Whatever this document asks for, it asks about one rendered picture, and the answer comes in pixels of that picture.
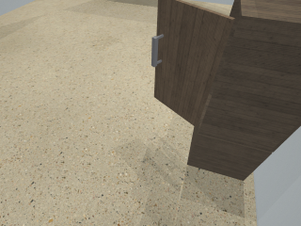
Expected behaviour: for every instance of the cupboard door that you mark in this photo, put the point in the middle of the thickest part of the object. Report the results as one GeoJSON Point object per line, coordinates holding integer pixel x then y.
{"type": "Point", "coordinates": [191, 49]}

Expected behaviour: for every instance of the handle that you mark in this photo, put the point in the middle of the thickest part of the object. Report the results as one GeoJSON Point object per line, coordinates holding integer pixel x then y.
{"type": "Point", "coordinates": [154, 50]}

